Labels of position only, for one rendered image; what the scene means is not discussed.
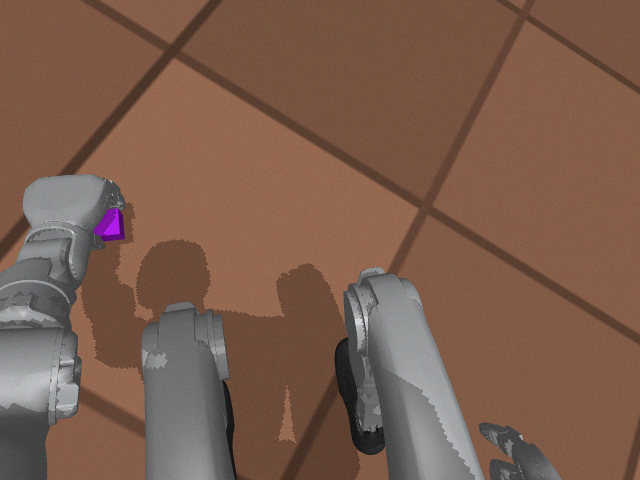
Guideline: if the left robot hand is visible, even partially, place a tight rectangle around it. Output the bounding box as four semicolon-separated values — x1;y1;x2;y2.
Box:
23;174;126;251

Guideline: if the right robot hand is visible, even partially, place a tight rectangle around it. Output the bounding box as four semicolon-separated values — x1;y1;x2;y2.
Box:
479;423;562;480

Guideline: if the left robot arm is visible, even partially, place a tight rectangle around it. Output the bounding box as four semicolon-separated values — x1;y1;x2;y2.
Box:
0;222;91;480

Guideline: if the small box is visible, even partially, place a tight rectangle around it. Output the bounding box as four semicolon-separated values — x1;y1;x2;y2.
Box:
93;208;125;241

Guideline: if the right robot foot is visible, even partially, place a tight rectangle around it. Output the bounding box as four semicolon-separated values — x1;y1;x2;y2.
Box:
335;337;385;455

